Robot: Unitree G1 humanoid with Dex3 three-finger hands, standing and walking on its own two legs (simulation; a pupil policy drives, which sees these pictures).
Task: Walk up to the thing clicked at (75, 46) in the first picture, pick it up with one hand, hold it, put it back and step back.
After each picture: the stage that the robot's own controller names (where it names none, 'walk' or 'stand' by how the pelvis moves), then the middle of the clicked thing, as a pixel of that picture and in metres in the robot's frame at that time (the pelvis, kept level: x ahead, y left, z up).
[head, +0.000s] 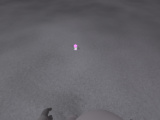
stand; (75, 47) +1.51 +0.35 -0.72
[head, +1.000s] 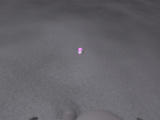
walk; (80, 50) +1.39 +0.16 -0.70
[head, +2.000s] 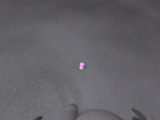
walk; (81, 66) +0.85 +0.11 -0.70
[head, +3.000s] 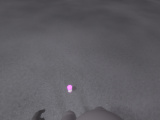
walk; (69, 88) +0.51 +0.22 -0.71
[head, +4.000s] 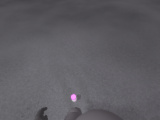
stand; (73, 98) +0.36 +0.20 -0.69
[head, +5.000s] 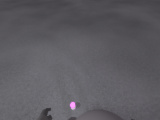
stand; (73, 105) +0.30 +0.20 -0.73
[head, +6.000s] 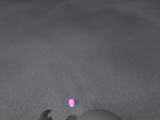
stand; (71, 103) +0.30 +0.21 -0.72
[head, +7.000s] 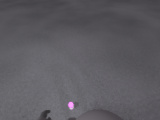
stand; (71, 105) +0.30 +0.22 -0.73
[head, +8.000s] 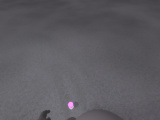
stand; (71, 105) +0.30 +0.22 -0.73
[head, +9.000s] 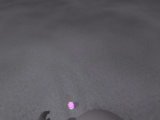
stand; (71, 105) +0.29 +0.22 -0.73
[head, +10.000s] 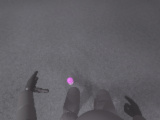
go down; (70, 81) +0.35 +0.19 -0.53
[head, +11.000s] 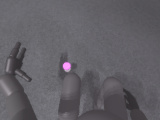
go down; (67, 67) +0.40 +0.21 -0.33
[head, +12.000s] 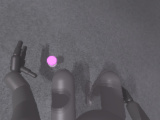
close in; (52, 61) +0.39 +0.23 -0.26
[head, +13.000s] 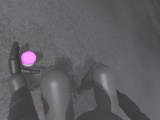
close; (28, 59) +0.39 +0.26 -0.22
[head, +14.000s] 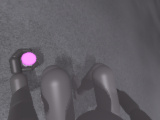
lift; (28, 60) +0.38 +0.26 -0.22
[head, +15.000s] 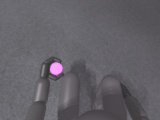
lift; (56, 69) +0.31 +0.24 -0.07
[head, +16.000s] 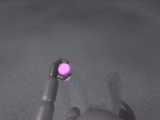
hold; (64, 72) +0.33 +0.17 +0.05
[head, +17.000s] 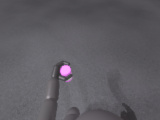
hold; (66, 74) +0.33 +0.17 +0.01
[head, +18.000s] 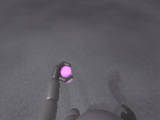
hold; (67, 75) +0.33 +0.17 +0.01
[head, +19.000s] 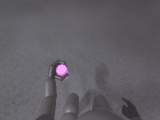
crouch; (63, 72) +0.35 +0.19 -0.05
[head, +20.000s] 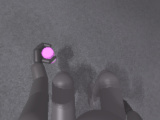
lower; (49, 56) +0.43 +0.24 -0.13
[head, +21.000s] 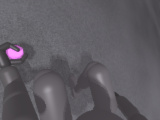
lower; (16, 55) +0.42 +0.28 -0.23
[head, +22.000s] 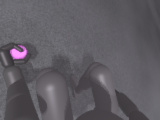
lower; (19, 54) +0.41 +0.28 -0.23
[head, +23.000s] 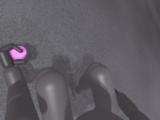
lower; (19, 55) +0.41 +0.28 -0.23
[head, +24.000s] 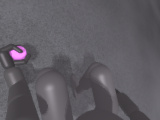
lower; (19, 55) +0.41 +0.28 -0.23
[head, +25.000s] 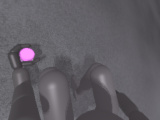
open; (26, 57) +0.40 +0.26 -0.23
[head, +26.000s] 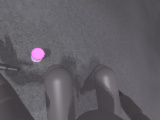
stand; (37, 55) +0.40 +0.25 -0.23
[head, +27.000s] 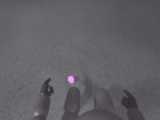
walk; (71, 79) +0.38 +0.19 -0.53
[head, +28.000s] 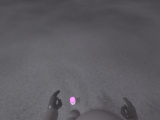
stand; (72, 101) +0.34 +0.19 -0.66
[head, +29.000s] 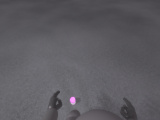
stand; (72, 100) +0.34 +0.18 -0.67
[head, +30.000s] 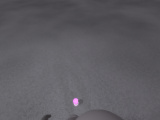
stand; (75, 102) +0.36 +0.17 -0.72
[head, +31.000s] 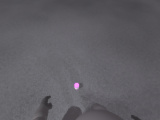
walk; (76, 86) +0.43 +0.12 -0.71
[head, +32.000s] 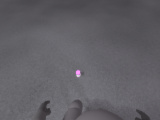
walk; (78, 73) +0.66 +0.19 -0.70
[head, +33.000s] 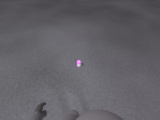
stand; (78, 63) +0.98 +0.20 -0.69
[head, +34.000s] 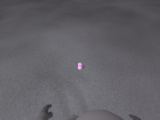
stand; (79, 66) +0.96 +0.20 -0.72
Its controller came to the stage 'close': yes
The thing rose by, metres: 0.72
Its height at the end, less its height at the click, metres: +0.00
